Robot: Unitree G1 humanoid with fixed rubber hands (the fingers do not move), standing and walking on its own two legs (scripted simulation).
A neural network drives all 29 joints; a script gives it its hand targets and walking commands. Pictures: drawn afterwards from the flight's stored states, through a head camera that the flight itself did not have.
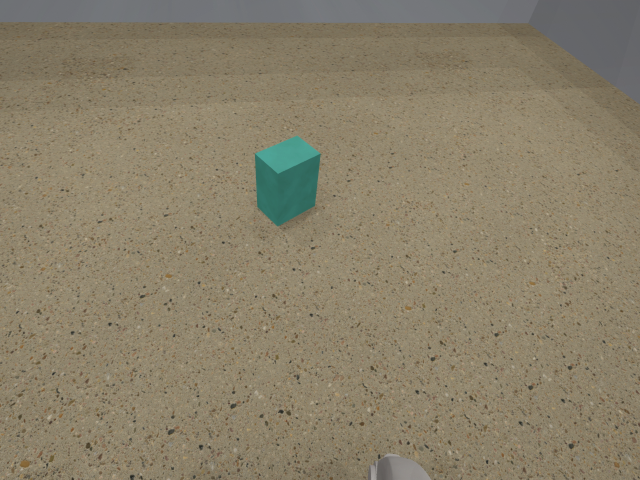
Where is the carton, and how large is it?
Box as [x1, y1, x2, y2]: [255, 136, 320, 226]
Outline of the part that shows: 298,136 295,136 255,153 257,206 277,226 314,205 320,153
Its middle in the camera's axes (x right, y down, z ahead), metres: -0.14 -0.23 +1.66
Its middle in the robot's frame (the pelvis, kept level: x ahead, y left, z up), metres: +1.33 +0.07 -0.64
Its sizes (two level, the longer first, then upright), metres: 0.215 0.149 0.295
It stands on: the floor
